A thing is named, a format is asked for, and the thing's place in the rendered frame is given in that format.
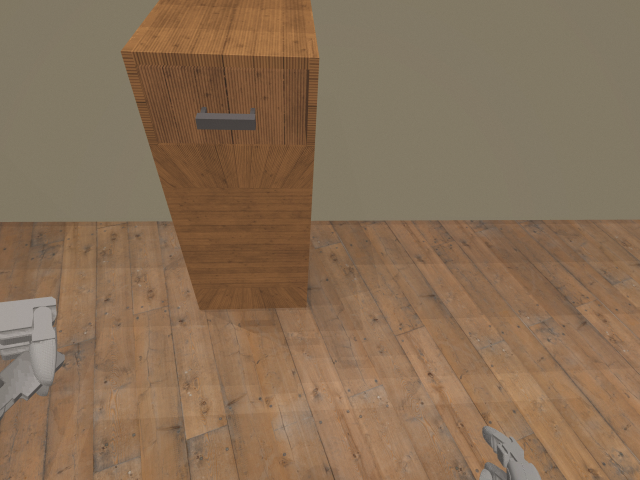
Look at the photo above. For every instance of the robot right hand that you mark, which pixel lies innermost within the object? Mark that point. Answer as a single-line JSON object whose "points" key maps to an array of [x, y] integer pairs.
{"points": [[511, 456]]}

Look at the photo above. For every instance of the robot left hand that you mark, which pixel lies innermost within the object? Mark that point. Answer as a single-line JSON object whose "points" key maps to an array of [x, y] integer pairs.
{"points": [[27, 335]]}

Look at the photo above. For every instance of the drawer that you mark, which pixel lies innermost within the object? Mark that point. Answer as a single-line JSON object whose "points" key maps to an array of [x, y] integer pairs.
{"points": [[176, 94]]}

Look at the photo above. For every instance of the cabinet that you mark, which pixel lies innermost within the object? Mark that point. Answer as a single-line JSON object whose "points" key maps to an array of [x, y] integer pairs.
{"points": [[241, 212]]}

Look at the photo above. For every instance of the handle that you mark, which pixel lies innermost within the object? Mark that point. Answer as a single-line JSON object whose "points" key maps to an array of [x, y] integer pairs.
{"points": [[225, 121]]}

